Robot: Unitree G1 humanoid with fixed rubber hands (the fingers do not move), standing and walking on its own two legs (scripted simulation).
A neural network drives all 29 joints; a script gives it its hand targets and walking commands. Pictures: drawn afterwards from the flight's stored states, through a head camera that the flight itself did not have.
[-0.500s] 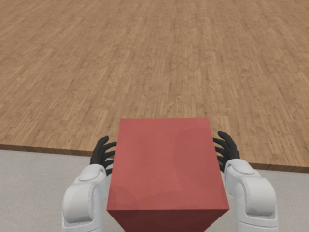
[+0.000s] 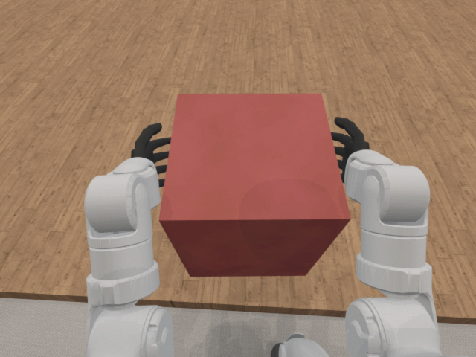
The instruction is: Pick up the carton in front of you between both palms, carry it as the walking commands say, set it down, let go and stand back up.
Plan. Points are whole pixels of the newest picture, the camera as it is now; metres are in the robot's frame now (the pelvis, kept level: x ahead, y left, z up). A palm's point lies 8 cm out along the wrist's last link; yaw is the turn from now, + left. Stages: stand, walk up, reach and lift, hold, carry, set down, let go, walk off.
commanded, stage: carry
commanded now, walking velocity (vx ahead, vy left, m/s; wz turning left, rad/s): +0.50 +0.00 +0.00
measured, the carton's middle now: (248, 194) +0.36 -0.01 +0.08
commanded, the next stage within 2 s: none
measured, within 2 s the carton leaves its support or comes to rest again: neither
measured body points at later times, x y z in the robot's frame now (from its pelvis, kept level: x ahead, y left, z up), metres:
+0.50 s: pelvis +0.34 -0.02 -0.01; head +0.43 -0.03 +0.43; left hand +0.73 +0.15 +0.14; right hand +0.75 -0.15 +0.13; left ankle +0.50 +0.09 -0.60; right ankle +0.20 -0.09 -0.74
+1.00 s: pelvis +0.70 +0.00 +0.07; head +0.72 +0.01 +0.52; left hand +1.07 +0.18 +0.25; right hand +1.11 -0.12 +0.27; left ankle +0.59 +0.06 -0.65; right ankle +0.84 -0.10 -0.64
